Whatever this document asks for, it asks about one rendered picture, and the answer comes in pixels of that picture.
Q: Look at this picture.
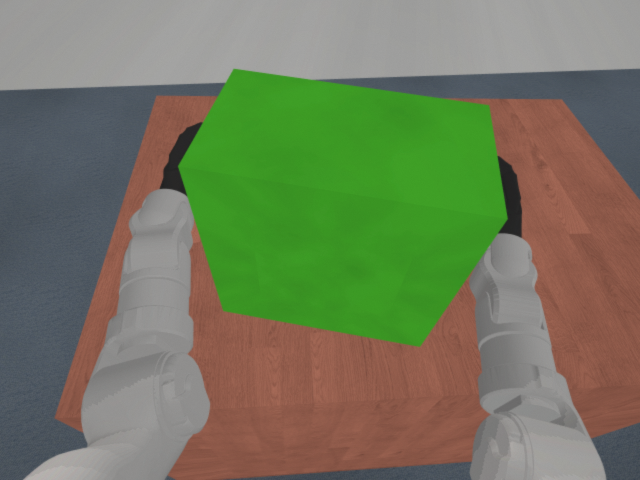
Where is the right robot forearm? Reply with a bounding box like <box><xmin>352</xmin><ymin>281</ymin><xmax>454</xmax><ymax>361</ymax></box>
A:
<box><xmin>469</xmin><ymin>233</ymin><xmax>606</xmax><ymax>480</ymax></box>

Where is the robot left hand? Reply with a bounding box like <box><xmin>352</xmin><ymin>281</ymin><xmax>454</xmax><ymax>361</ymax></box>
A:
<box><xmin>160</xmin><ymin>122</ymin><xmax>202</xmax><ymax>196</ymax></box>

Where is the pedestal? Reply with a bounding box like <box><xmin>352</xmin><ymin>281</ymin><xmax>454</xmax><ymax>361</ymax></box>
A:
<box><xmin>55</xmin><ymin>96</ymin><xmax>640</xmax><ymax>480</ymax></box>

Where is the robot right hand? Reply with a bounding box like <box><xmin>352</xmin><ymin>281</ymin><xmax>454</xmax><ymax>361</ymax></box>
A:
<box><xmin>498</xmin><ymin>156</ymin><xmax>522</xmax><ymax>238</ymax></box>

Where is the left robot forearm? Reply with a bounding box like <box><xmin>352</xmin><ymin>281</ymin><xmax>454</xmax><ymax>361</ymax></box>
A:
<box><xmin>81</xmin><ymin>189</ymin><xmax>194</xmax><ymax>441</ymax></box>

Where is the robot left upper arm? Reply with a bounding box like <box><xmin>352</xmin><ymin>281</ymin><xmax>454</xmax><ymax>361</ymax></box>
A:
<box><xmin>23</xmin><ymin>350</ymin><xmax>210</xmax><ymax>480</ymax></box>

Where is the carton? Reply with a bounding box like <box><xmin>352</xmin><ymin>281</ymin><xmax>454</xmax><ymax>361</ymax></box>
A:
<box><xmin>178</xmin><ymin>69</ymin><xmax>508</xmax><ymax>347</ymax></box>

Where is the robot right upper arm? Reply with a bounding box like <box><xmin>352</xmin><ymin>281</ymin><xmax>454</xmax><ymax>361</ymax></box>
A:
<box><xmin>470</xmin><ymin>411</ymin><xmax>605</xmax><ymax>480</ymax></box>

